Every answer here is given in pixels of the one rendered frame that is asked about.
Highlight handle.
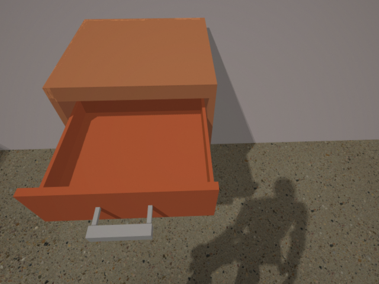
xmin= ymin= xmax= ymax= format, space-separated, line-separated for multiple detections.
xmin=85 ymin=205 xmax=153 ymax=242

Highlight drawer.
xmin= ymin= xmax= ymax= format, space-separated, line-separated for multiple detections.
xmin=13 ymin=98 xmax=219 ymax=221

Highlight cabinet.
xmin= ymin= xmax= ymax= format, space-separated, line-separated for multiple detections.
xmin=42 ymin=18 xmax=217 ymax=145

